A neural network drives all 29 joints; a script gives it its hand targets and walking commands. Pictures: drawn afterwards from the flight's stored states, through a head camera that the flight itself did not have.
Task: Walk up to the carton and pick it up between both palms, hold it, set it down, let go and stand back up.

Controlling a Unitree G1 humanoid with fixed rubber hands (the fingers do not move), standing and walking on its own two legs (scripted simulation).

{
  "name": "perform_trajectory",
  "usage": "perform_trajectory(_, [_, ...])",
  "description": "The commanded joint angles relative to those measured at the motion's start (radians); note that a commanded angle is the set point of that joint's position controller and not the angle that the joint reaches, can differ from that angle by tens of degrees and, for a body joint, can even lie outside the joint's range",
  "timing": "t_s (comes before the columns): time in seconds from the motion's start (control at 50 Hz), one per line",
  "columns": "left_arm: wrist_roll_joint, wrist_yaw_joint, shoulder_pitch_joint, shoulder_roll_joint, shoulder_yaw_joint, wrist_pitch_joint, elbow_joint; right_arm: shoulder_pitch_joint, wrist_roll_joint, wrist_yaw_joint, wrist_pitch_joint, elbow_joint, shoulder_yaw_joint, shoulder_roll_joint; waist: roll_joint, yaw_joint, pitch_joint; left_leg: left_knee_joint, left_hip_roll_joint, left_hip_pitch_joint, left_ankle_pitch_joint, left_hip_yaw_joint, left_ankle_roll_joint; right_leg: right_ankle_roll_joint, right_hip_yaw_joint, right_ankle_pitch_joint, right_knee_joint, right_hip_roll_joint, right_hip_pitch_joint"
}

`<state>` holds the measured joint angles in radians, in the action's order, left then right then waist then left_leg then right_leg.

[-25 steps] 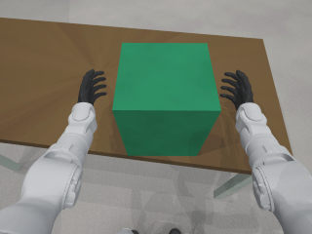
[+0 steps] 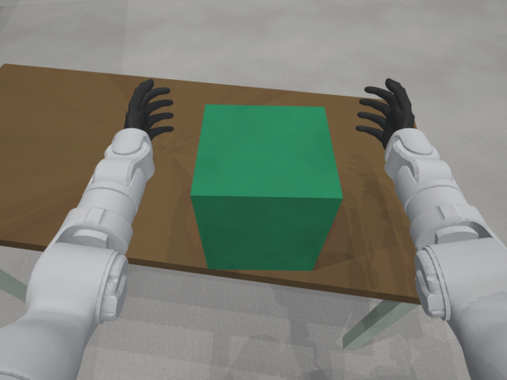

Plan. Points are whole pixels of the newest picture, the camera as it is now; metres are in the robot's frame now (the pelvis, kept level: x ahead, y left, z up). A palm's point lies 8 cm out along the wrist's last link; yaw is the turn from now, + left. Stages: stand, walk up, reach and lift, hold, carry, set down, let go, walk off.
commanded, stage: set down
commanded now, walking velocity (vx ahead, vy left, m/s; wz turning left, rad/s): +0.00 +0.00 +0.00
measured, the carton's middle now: (262, 193) +0.45 +0.03 +0.00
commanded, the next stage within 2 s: none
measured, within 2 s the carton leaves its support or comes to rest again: neither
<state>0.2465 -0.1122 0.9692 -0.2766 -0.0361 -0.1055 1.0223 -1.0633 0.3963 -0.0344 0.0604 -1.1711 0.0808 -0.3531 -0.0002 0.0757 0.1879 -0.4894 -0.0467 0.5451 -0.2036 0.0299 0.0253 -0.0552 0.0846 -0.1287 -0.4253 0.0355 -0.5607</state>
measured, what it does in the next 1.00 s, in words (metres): stands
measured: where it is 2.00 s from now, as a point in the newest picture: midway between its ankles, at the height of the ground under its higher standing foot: outside the picture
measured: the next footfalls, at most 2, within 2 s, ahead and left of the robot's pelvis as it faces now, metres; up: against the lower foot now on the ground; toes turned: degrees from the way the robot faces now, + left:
none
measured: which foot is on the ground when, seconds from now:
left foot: down 0.00-1.00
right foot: down 0.00-1.00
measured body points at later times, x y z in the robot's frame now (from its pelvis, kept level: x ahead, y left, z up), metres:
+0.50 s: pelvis +0.00 +0.00 +0.01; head +0.03 -0.01 +0.46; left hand +0.43 +0.23 +0.17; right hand +0.47 -0.18 +0.16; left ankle +0.01 +0.13 -0.73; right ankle +0.04 -0.08 -0.73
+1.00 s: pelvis +0.01 +0.01 +0.01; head +0.03 +0.01 +0.46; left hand +0.36 +0.24 +0.08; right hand +0.39 -0.19 +0.08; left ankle +0.01 +0.13 -0.73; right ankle +0.04 -0.08 -0.73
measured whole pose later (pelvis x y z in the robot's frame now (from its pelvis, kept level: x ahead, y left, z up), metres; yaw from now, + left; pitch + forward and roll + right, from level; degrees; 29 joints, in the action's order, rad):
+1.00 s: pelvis +0.01 +0.01 +0.01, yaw +0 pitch +4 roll +0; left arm 0.15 -0.10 0.35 -0.19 -0.12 -0.22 0.39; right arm -0.42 0.28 0.01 0.07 -0.59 -0.04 -0.27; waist -0.01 0.04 0.03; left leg -0.37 -0.03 0.26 -0.18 0.04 0.01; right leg -0.05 0.07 -0.13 -0.34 0.02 -0.29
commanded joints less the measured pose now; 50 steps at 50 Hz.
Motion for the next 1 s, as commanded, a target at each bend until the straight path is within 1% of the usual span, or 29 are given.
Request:
perform_trajectory(0.0, [-0.003,-0.001,0.512,-0.188,-0.032,-0.026,-0.238,-0.506,0.003,-0.01,0.013,0.179,-0.04,-0.18,0.011,-0.011,0.632,0.045,0.044,-0.213,0.311,0.006,0.027,0.075,-0.066,0.318,-0.001,0.005,0.478])
perform_trajectory(0.04, [0.007,0.0,0.484,-0.175,-0.021,-0.066,-0.3,-0.482,0.001,-0.018,0.027,0.226,-0.062,-0.185,0.014,-0.023,0.635,0.048,0.045,-0.247,0.342,-0.002,0.032,0.075,-0.056,0.341,0.008,0.011,0.485])
perform_trajectory(0.08, [0.009,0.008,0.472,-0.199,-0.037,-0.103,-0.26,-0.503,-0.006,-0.023,0.062,0.245,-0.049,-0.175,-0.037,-0.019,0.584,0.058,0.051,-0.227,0.298,0.0,0.012,0.088,-0.063,0.316,0.013,0.008,0.497])
perform_trajectory(0.12, [0.001,0.008,0.507,-0.203,-0.029,-0.125,-0.257,-0.513,-0.016,-0.025,0.091,0.219,-0.074,-0.168,0.002,-0.022,0.566,0.09,0.051,-0.215,0.218,-0.001,0.011,0.082,-0.065,0.226,0.034,-0.003,0.492])
perform_trajectory(0.16, [0.017,-0.005,0.536,-0.2,-0.024,-0.147,-0.34,-0.529,-0.017,-0.021,0.107,0.279,-0.087,-0.173,0.009,-0.024,0.6,0.083,0.045,-0.26,0.271,0.0,0.02,0.071,-0.056,0.248,0.036,0.008,0.49])
perform_trajectory(0.18, [0.013,-0.007,0.54,-0.215,-0.04,-0.158,-0.313,-0.541,-0.016,-0.019,0.118,0.288,-0.074,-0.169,0.001,-0.005,0.592,0.082,0.048,-0.248,0.261,0.004,0.012,0.072,-0.059,0.242,0.037,0.001,0.5])
perform_trajectory(0.22, [0.006,-0.009,0.541,-0.222,-0.038,-0.179,-0.287,-0.543,-0.021,-0.02,0.14,0.268,-0.085,-0.174,0.002,-0.015,0.582,0.097,0.049,-0.224,0.209,0.002,0.007,0.075,-0.068,0.208,0.039,-0.005,0.511])
perform_trajectory(0.24, [0.006,-0.011,0.514,-0.216,-0.042,-0.191,-0.359,-0.514,-0.021,-0.022,0.138,0.316,-0.097,-0.183,0.003,-0.019,0.622,0.095,0.046,-0.26,0.259,0.002,0.012,0.073,-0.061,0.266,0.034,0.001,0.534])
perform_trajectory(0.3, [-0.018,0.007,0.455,-0.227,-0.077,-0.229,-0.416,-0.461,-0.004,-0.035,0.149,0.363,-0.079,-0.193,-0.015,-0.02,0.627,0.082,0.057,-0.281,0.359,0.006,0.019,0.086,-0.063,0.409,0.023,0.006,0.617])
perform_trajectory(0.34, [-0.04,0.018,0.375,-0.211,-0.101,-0.257,-0.416,-0.414,-0.004,-0.038,0.16,0.377,-0.072,-0.183,-0.039,-0.01,0.557,0.109,0.058,-0.269,0.322,0.007,0.007,0.088,-0.069,0.372,0.031,0.006,0.645])
perform_trajectory(0.38, [-0.051,0.023,0.366,-0.203,-0.088,-0.266,-0.453,-0.384,0.004,-0.031,0.166,0.371,-0.082,-0.175,0.003,-0.012,0.503,0.121,0.056,-0.293,0.3,0.004,0.014,0.077,-0.063,0.282,0.051,0.009,0.597])
perform_trajectory(0.4, [-0.059,0.027,0.304,-0.172,-0.089,-0.273,-0.46,-0.33,-0.008,-0.028,0.166,0.379,-0.089,-0.169,-0.015,-0.027,0.476,0.126,0.054,-0.304,0.287,0.001,0.01,0.074,-0.065,0.266,0.065,0.012,0.597])
perform_trajectory(0.44, [-0.085,0.042,0.244,-0.171,-0.127,-0.277,-0.512,-0.278,-0.01,-0.022,0.162,0.419,-0.08,-0.158,-0.028,-0.021,0.413,0.139,0.06,-0.298,0.304,0.005,0.003,0.077,-0.071,0.31,0.063,0.005,0.643])
perform_trajectory(0.5, [-0.077,0.05,0.14,-0.165,-0.14,-0.24,-0.602,-0.187,-0.026,-0.022,0.126,0.556,-0.079,-0.12,-0.072,-0.002,0.453,0.145,0.068,-0.29,0.278,0.012,-0.009,0.086,-0.08,0.299,0.063,-0.002,0.686])
perform_trajectory(0.52, [-0.097,0.048,0.138,-0.18,-0.16,-0.226,-0.639,-0.17,-0.024,-0.022,0.113,0.582,-0.08,-0.112,-0.042,0.009,0.455,0.142,0.074,-0.282,0.299,0.014,-0.008,0.087,-0.083,0.322,0.052,-0.004,0.699])
perform_trajectory(0.62, [-0.079,0.037,0.123,-0.155,-0.139,-0.183,-0.706,-0.131,-0.064,-0.017,0.088,0.67,-0.129,-0.101,-0.022,-0.013,0.421,0.158,0.069,-0.244,0.195,0.012,-0.016,0.076,-0.099,0.227,0.054,-0.018,0.656])
perform_trajectory(0.66, [-0.079,0.03,0.041,-0.123,-0.118,-0.178,-0.792,-0.023,-0.071,-0.015,0.072,0.688,-0.151,-0.104,0.024,-0.042,0.465,0.128,0.066,-0.321,0.288,0.005,0.006,0.064,-0.089,0.296,0.053,-0.009,0.644])
perform_trajectory(0.68, [-0.077,0.031,0.01,-0.123,-0.128,-0.178,-0.831,-0.006,-0.074,-0.015,0.057,0.74,-0.156,-0.121,0.012,-0.04,0.509,0.116,0.065,-0.342,0.336,0.008,0.008,0.064,-0.085,0.332,0.047,-0.001,0.648])
perform_trajectory(0.7, [-0.073,0.031,-0.046,-0.106,-0.109,-0.181,-0.877,0.05,-0.078,-0.012,0.041,0.772,-0.173,-0.135,0.031,-0.06,0.514,0.104,0.064,-0.372,0.375,0.002,0.017,0.061,-0.078,0.363,0.041,0.007,0.641])
perform_trajectory(0.72, [-0.079,0.033,-0.047,-0.106,-0.119,-0.188,-0.887,0.043,-0.078,-0.009,0.04,0.776,-0.175,-0.143,0.028,-0.056,0.484,0.099,0.067,-0.369,0.388,0.002,0.015,0.06,-0.077,0.359,0.043,0.009,0.633])
perform_trajectory(0.74, [-0.093,0.039,-0.17,-0.077,-0.129,-0.189,-0.878,0.146,-0.08,-0.004,0.033,0.774,-0.157,-0.123,-0.012,-0.057,0.444,0.103,0.066,-0.378,0.39,-0.003,0.005,0.063,-0.083,0.362,0.048,0.007,0.647])
perform_trajectory(0.76, [-0.088,0.041,-0.095,-0.108,-0.138,-0.18,-0.892,0.082,-0.086,0.0,0.027,0.801,-0.172,-0.126,0.001,-0.049,0.449,0.116,0.07,-0.349,0.353,0.004,0.005,0.065,-0.087,0.315,0.053,0.002,0.635])
perform_trajectory(0.82, [-0.094,0.033,-0.262,-0.061,-0.123,-0.132,-0.9,0.237,-0.096,0.025,-0.006,0.819,-0.165,-0.083,-0.018,-0.034,0.415,0.124,0.07,-0.345,0.332,-0.005,-0.005,0.054,-0.092,0.26,0.061,0.0,0.638])
perform_trajectory(0.84, [-0.093,0.028,-0.191,-0.081,-0.123,-0.121,-0.906,0.183,-0.109,0.028,-0.015,0.837,-0.193,-0.106,0.004,-0.041,0.415,0.13,0.071,-0.322,0.299,0.001,-0.002,0.048,-0.093,0.225,0.063,-0.001,0.612])
perform_trajectory(0.86, [-0.109,0.025,-0.269,-0.066,-0.135,-0.111,-0.859,0.26,-0.108,0.031,-0.016,0.809,-0.159,-0.078,-0.022,-0.028,0.342,0.137,0.074,-0.308,0.267,0.001,-0.015,0.05,-0.11,0.209,0.068,-0.01,0.628])
perform_trajectory(0.9, [-0.103,0.02,-0.226,-0.059,-0.127,-0.086,-0.823,0.228,-0.12,0.036,-0.024,0.79,-0.166,-0.072,-0.036,-0.031,0.307,0.16,0.069,-0.28,0.194,0.003,-0.023,0.054,-0.113,0.165,0.073,-0.016,0.618])
perform_trajectory(0.94, [-0.106,0.015,-0.297,-0.018,-0.09,-0.039,-0.823,0.325,-0.125,0.049,-0.053,0.751,-0.174,-0.051,-0.021,-0.051,0.294,0.157,0.063,-0.307,0.212,-0.006,-0.017,0.044,-0.11,0.169,0.072,-0.014,0.599])
perform_trajectory(0.96, [-0.098,0.007,-0.236,-0.039,-0.091,-0.013,-0.861,0.269,-0.125,0.055,-0.073,0.799,-0.187,-0.069,0.002,-0.039,0.344,0.146,0.063,-0.318,0.237,-0.002,-0.01,0.038,-0.102,0.162,0.07,-0.009,0.575])
perform_trajectory(0.98, [-0.108,0.005,-0.323,-0.004,-0.075,-0.003,-0.808,0.351,-0.121,0.063,-0.084,0.753,-0.17,-0.06,0.007,-0.045,0.285,0.136,0.06,-0.343,0.251,-0.008,-0.006,0.028,-0.1,0.159,0.072,-0.005,0.567])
